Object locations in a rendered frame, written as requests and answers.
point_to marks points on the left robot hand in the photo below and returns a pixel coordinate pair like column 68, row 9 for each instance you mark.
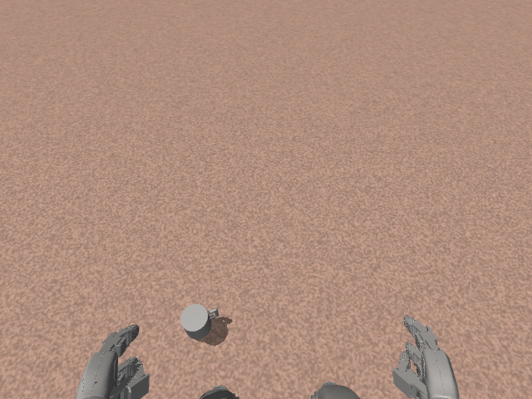
column 104, row 378

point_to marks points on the right robot hand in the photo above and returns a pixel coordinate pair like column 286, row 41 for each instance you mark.
column 435, row 376

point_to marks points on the mug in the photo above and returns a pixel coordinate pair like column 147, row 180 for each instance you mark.
column 196, row 321

